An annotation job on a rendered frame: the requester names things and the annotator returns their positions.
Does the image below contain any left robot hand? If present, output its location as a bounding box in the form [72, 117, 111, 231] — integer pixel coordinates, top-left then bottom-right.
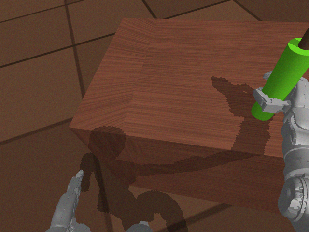
[50, 170, 92, 232]

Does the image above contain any right robot arm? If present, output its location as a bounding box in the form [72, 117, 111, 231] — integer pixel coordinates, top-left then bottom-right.
[278, 107, 309, 232]

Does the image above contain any right robot hand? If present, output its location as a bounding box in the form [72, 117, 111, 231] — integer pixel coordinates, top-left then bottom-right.
[253, 71, 309, 116]

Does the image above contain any bottle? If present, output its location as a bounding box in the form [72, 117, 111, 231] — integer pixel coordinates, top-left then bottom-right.
[251, 28, 309, 121]

